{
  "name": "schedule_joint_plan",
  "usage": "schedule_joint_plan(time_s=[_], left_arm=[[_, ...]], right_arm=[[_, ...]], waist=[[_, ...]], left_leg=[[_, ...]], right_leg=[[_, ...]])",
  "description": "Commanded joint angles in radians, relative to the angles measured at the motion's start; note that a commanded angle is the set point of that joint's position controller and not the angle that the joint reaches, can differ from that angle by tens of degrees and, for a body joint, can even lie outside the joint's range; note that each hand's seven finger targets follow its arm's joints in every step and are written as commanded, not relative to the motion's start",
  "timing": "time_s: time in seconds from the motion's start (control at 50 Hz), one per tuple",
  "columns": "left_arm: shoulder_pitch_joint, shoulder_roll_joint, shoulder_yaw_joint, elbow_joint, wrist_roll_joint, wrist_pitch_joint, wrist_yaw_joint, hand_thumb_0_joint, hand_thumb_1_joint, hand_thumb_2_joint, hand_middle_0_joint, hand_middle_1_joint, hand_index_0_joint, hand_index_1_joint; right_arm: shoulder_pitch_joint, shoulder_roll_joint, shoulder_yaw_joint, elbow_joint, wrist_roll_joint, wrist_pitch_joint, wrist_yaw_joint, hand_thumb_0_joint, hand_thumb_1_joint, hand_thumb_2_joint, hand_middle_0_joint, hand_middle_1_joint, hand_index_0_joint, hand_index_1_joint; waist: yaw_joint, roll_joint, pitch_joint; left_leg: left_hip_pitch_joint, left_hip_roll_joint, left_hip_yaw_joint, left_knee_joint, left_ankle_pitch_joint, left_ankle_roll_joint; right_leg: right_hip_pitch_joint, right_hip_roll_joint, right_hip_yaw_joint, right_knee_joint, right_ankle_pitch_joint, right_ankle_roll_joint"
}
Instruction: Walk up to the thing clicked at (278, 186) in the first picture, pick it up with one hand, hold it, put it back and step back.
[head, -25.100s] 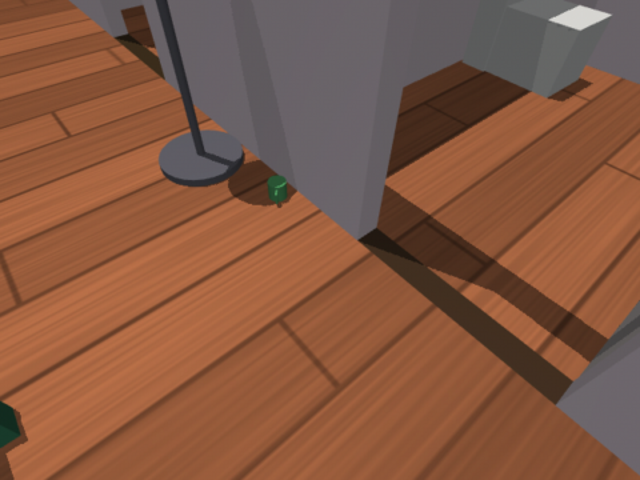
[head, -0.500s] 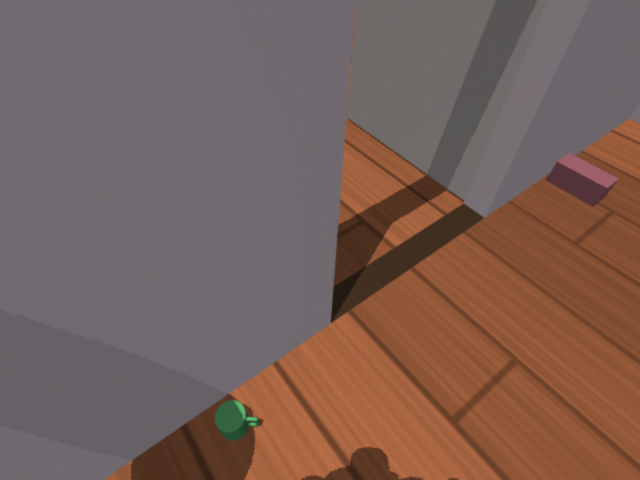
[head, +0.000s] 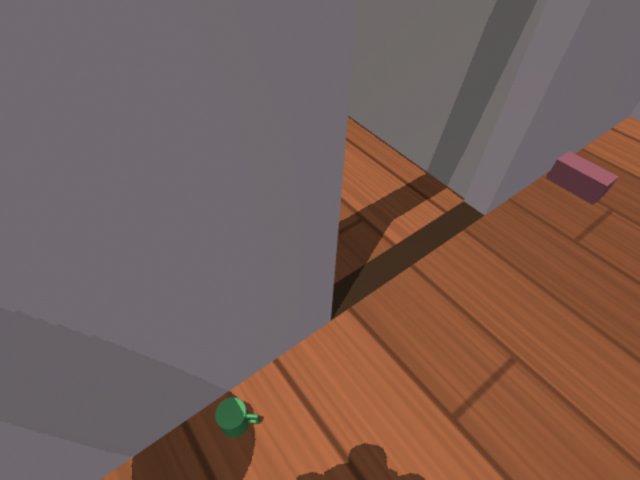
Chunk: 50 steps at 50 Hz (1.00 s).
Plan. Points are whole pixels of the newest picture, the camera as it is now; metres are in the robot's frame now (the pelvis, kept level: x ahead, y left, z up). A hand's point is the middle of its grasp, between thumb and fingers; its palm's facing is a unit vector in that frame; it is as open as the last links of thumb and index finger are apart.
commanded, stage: stand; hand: left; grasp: from above
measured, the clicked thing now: (238, 417) +0.40 +0.23 -0.74
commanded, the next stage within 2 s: rise first in 0.06 s
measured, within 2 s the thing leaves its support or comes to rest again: neither
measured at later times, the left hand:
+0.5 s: hand out of the picture +0.15 +0.26 -0.17, palm faces -0.07 -0.92 -0.39, open 10.7 cm
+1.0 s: hand out of the picture +0.13 +0.27 -0.24, palm faces -0.20 -0.85 -0.49, open 14.1 cm
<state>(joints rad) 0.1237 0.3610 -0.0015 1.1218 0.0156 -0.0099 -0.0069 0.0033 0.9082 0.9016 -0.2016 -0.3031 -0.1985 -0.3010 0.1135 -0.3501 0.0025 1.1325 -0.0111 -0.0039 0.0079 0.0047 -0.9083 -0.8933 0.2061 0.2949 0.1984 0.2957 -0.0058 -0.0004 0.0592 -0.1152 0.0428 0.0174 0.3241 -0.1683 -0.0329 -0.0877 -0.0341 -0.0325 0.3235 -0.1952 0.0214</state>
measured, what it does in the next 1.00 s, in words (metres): lowers itself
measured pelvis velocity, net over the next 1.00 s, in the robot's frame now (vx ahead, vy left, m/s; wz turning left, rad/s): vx -0.01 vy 0.01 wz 0.00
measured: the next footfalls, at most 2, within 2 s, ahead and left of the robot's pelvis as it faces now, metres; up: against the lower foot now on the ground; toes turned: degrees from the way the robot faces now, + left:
none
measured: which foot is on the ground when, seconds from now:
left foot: down 0.00-1.00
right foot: down 0.00-1.00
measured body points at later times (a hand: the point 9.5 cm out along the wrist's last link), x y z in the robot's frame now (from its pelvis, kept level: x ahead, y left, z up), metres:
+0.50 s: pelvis -0.01 +0.01 -0.03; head +0.05 +0.01 +0.42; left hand +0.16 +0.30 -0.15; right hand +0.09 -0.26 -0.15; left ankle +0.01 +0.14 -0.75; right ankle -0.01 -0.13 -0.75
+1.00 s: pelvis -0.01 +0.01 -0.10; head +0.09 +0.03 +0.34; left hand +0.13 +0.31 -0.21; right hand +0.16 -0.23 -0.19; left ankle +0.01 +0.14 -0.75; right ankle -0.01 -0.13 -0.75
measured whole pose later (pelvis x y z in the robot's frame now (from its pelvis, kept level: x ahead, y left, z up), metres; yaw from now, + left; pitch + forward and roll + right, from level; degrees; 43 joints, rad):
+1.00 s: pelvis -0.01 +0.01 -0.10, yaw +0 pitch +18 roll -2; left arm 0.25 0.31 0.12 0.45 0.29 0.20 0.02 -0.01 -0.52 0.99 -0.07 -1.08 -0.06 -1.08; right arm 0.18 -0.23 -0.03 0.56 0.00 -0.14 -0.01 0.01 -0.90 -0.89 0.21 0.29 0.20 0.30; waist -0.03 0.01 -0.11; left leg -0.97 0.05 -0.03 1.18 -0.53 -0.02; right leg -0.91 -0.04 -0.03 1.14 -0.54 0.04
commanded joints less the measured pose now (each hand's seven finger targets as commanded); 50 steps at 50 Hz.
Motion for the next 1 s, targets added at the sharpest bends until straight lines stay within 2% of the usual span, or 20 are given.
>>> schedule_joint_plan(time_s=[0.0, 0.12, 0.14, 0.16, 0.18, 0.2, 0.22, 0.26, 0.28, 0.32, 0.4, 0.42, 0.5, 0.6, 0.62, 0.68, 0.82, 0.88, 0.94, 0.98], left_arm=[[-0.028, 0.210, 0.039, -0.059, -0.006, -0.017, 0.013, 0.000, 0.900, 0.900, -0.200, -0.300, -0.200, -0.301], [-0.029, 0.214, 0.040, -0.062, -0.003, -0.019, 0.014, 0.000, 0.900, 0.900, -0.200, -0.300, -0.200, -0.301], [-0.031, 0.214, 0.042, -0.062, -0.006, -0.019, 0.015, 0.000, 0.820, 0.969, -0.174, -0.375, -0.156, -0.381], [-0.382, 0.018, 0.031, -0.413, -0.054, -0.113, 0.026, 0.000, 0.740, 1.002, -0.198, -0.455, -0.158, -0.461], [-0.451, 0.091, 0.060, -0.343, -0.049, -0.104, 0.035, 0.000, 0.660, 0.962, -0.227, -0.529, -0.187, -0.541], [-0.278, 0.205, 0.131, -0.174, -0.021, -0.067, 0.039, 0.000, 0.580, 0.936, -0.201, -0.609, -0.182, -0.621], [-0.235, 0.216, 0.150, -0.087, 0.001, -0.048, 0.026, 0.000, 0.500, 0.908, -0.186, -0.689, -0.180, -0.701], [-0.307, 0.232, 0.168, -0.093, 0.046, -0.049, 0.002, 0.000, 0.355, 0.888, -0.160, -0.842, -0.179, -0.821], [-0.228, 0.227, 0.186, -0.048, 0.081, -0.039, -0.006, 0.000, 0.275, 0.892, -0.134, -0.915, -0.162, -0.886], [-0.112, 0.199, 0.211, -0.061, 0.114, -0.023, -0.016, 0.000, 0.115, 0.906, -0.079, -1.009, -0.118, -0.969], [-0.081, 0.155, 0.198, -0.196, 0.142, 0.045, 0.002, 0.000, -0.204, 0.970, -0.048, -1.070, -0.071, -1.046], [-0.086, 0.173, 0.210, -0.232, 0.149, 0.066, 0.009, 0.000, -0.284, 0.984, -0.044, -1.080, -0.063, -1.060], [-0.129, 0.148, 0.192, -0.312, 0.174, 0.101, 0.023, 0.000, -0.492, 0.969, -0.066, -1.086, -0.076, -1.074], [-0.069, 0.147, 0.211, -0.470, 0.194, 0.098, 0.027, 0.000, -0.537, 0.987, -0.068, -1.088, -0.070, -1.086], [-0.028, 0.125, 0.195, -0.456, 0.203, 0.106, 0.024, 0.000, -0.550, 0.986, -0.069, -1.077, -0.068, -1.079], [0.001, 0.140, 0.207, -0.577, 0.225, 0.116, 0.027, 0.000, -0.575, 0.998, -0.071, -1.073, -0.063, -1.082], [0.103, 0.126, 0.198, -0.726, 0.261, 0.169, 0.036, 0.000, -0.552, 0.980, -0.058, -1.082, -0.058, -1.081], [0.142, 0.126, 0.202, -0.772, 0.273, 0.183, 0.041, 0.000, -0.544, 0.979, -0.055, -1.083, -0.057, -1.081], [0.164, 0.118, 0.193, -0.820, 0.281, 0.194, 0.041, 0.000, -0.544, 0.967, -0.059, -1.093, -0.064, -1.086], [0.201, 0.128, 0.203, -0.848, 0.286, 0.199, 0.042, 0.000, -0.538, 0.962, -0.057, -1.095, -0.064, -1.087]], right_arm=[[-0.041, -0.216, -0.042, -0.060, 0.002, -0.021, -0.013, 0.000, -0.900, -0.900, 0.200, 0.300, 0.200, 0.300], [-0.034, -0.215, -0.043, -0.059, 0.002, -0.020, -0.012, 0.000, -0.900, -0.900, 0.200, 0.300, 0.200, 0.300], [-0.032, -0.213, -0.042, -0.058, 0.001, -0.020, -0.012, 0.000, -0.951, -0.926, 0.200, 0.304, 0.201, 0.304], [-0.024, -0.041, 0.001, -0.342, 0.071, -0.073, -0.033, 0.000, -1.001, -0.927, 0.199, 0.300, 0.199, 0.300], [0.028, -0.072, -0.007, -0.287, 0.073, -0.072, -0.046, 0.000, -0.957, -0.917, 0.198, 0.300, 0.199, 0.300], [0.071, -0.110, -0.029, -0.290, 0.075, -0.062, -0.057, 0.000, -0.941, -0.914, 0.198, 0.300, 0.199, 0.300], [0.081, -0.110, -0.043, -0.302, 0.066, -0.057, -0.055, 0.000, -0.916, -0.906, 0.198, 0.300, 0.199, 0.300], [0.087, -0.101, -0.063, -0.355, 0.048, -0.064, -0.059, 0.000, -0.929, -0.909, 0.199, 0.300, 0.199, 0.300], [0.122, -0.097, -0.076, -0.360, 0.038, -0.069, -0.057, 0.000, -0.928, -0.907, 0.199, 0.300, 0.200, 0.300], [0.143, -0.088, -0.094, -0.405, 0.026, -0.073, -0.042, 0.000, -0.907, -0.902, 0.199, 0.300, 0.200, 0.300], [0.126, -0.072, -0.100, -0.495, 0.038, -0.071, -0.036, 0.000, -0.902, -0.901, 0.200, 0.300, 0.200, 0.300], [0.120, -0.072, -0.100, -0.513, 0.039, -0.072, -0.034, 0.000, -0.902, -0.901, 0.200, 0.300, 0.200, 0.300], [0.108, -0.061, -0.101, -0.559, 0.032, -0.092, -0.029, 0.000, -0.891, -0.899, 0.200, 0.300, 0.200, 0.300], [0.116, -0.048, -0.106, -0.604, 0.028, -0.123, -0.029, 0.000, -0.891, -0.900, 0.200, 0.300, 0.200, 0.300], [0.133, -0.049, -0.107, -0.595, 0.027, -0.125, -0.029, 0.000, -0.888, -0.899, 0.200, 0.300, 0.200, 0.300], [0.126, -0.047, -0.108, -0.625, 0.024, -0.139, -0.032, 0.000, -0.892, -0.900, 0.200, 0.300, 0.200, 0.300], [0.116, -0.041, -0.105, -0.664, 0.019, -0.161, -0.032, 0.000, -0.894, -0.901, 0.200, 0.300, 0.200, 0.300], [0.098, -0.037, -0.103, -0.683, 0.017, -0.171, -0.031, 0.000, -0.890, -0.900, 0.200, 0.300, 0.200, 0.300], [0.087, -0.034, -0.100, -0.702, 0.017, -0.181, -0.030, 0.000, -0.894, -0.901, 0.200, 0.300, 0.200, 0.300], [0.078, -0.029, -0.099, -0.711, 0.018, -0.187, -0.031, 0.000, -0.900, -0.902, 0.200, 0.300, 0.200, 0.300]], waist=[[0.005, 0.010, -0.081], [0.003, -0.004, -0.078], [0.002, -0.003, -0.076], [-0.115, 0.061, 0.004], [-0.075, 0.018, -0.039], [-0.049, -0.021, -0.041], [-0.040, -0.059, -0.068], [-0.023, -0.072, -0.157], [-0.011, -0.038, -0.194], [0.032, 0.023, -0.275], [0.017, 0.039, -0.286], [0.017, 0.031, -0.302], [-0.004, 0.003, -0.260], [0.003, 0.046, -0.320], [-0.019, 0.044, -0.324], [-0.008, 0.072, -0.374], [-0.025, 0.075, -0.423], [-0.014, 0.089, -0.420], [-0.026, 0.088, -0.433], [-0.011, 0.092, -0.450]], left_leg=[[0.028, 0.101, -0.082, -0.048, 0.128, 0.042], [0.031, 0.099, -0.078, -0.045, 0.131, 0.043], [0.028, 0.097, -0.078, -0.047, 0.133, 0.042], [-0.103, -0.050, 0.049, 0.023, -0.038, 0.039], [-0.092, -0.051, 0.044, 0.031, -0.043, 0.043], [-0.114, -0.046, 0.040, 0.044, -0.042, 0.043], [-0.148, -0.051, 0.035, 0.086, -0.034, 0.047], [-0.176, -0.053, 0.034, 0.149, 0.004, 0.051], [-0.203, -0.055, 0.028, 0.183, 0.030, 0.044], [-0.230, -0.062, 0.026, 0.239, 0.079, 0.033], [-0.243, -0.058, 0.014, 0.252, 0.101, 0.026], [-0.256, -0.057, 0.013, 0.267, 0.102, 0.028], [-0.353, -0.045, 0.010, 0.359, 0.015, 0.029], [-0.437, -0.039, 0.005, 0.460, -0.048, 0.028], [-0.444, -0.031, -0.007, 0.475, -0.040, 0.028], [-0.465, -0.020, -0.024, 0.526, -0.006, 0.024], [-0.546, -0.013, -0.031, 0.635, 0.016, 0.030], [-0.591, -0.009, -0.043, 0.666, -0.008, 0.027], [-0.630, -0.010, -0.052, 0.699, -0.040, 0.027], [-0.653, -0.016, -0.046, 0.727, -0.062, 0.031]], right_leg=[[-0.016, -0.104, 0.084, -0.052, 0.113, -0.040], [-0.020, -0.104, 0.084, -0.055, 0.131, -0.037], [-0.017, -0.105, 0.088, -0.056, 0.132, -0.037], [-0.240, 0.023, 0.019, 0.004, 0.041, -0.026], [-0.179, 0.017, 0.004, 0.003, 0.021, -0.022], [-0.174, 0.026, -0.007, 0.013, -0.001, -0.026], [-0.192, 0.029, -0.009, 0.040, -0.010, -0.028], [-0.198, 0.020, -0.002, 0.108, 0.040, -0.026], [-0.215, 0.021, -0.004, 0.155, 0.065, -0.031], [-0.220, 0.026, -0.003, 0.226, 0.092, -0.040], [-0.262, 0.036, -0.012, 0.243, 0.093, -0.039], [-0.267, 0.037, -0.015, 0.257, 0.092, -0.037], [-0.394, 0.039, -0.018, 0.335, -0.001, -0.032], [-0.493, 0.034, -0.010, 0.442, -0.064, -0.034], [-0.520, 0.038, -0.014, 0.469, -0.054, -0.034], [-0.561, 0.038, -0.018, 0.533, -0.037, -0.036], [-0.648, 0.037, -0.013, 0.628, -0.028, -0.034], [-0.704, 0.038, -0.016, 0.675, -0.061, -0.037], [-0.749, 0.040, -0.018, 0.710, -0.082, -0.037], [-0.766, 0.039, -0.017, 0.725, -0.094, -0.037]])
